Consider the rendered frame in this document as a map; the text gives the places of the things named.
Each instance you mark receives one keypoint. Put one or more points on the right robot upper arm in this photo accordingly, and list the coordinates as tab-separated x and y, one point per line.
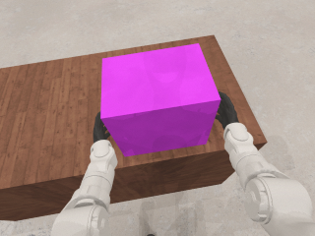
281	205

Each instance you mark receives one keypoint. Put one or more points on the left robot forearm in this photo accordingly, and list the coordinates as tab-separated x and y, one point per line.
98	180

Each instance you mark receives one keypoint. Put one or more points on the right robot forearm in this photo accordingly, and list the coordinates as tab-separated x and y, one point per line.
245	159

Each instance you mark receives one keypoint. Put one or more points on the robot right hand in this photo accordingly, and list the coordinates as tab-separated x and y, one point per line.
226	111

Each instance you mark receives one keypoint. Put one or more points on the pedestal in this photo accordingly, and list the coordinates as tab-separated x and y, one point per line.
47	120

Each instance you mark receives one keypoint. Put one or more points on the left robot upper arm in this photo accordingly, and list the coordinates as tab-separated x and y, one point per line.
82	221

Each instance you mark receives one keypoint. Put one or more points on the robot left hand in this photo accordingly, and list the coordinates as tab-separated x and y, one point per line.
99	131

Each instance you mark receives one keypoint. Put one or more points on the carton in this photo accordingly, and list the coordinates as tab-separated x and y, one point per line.
158	100

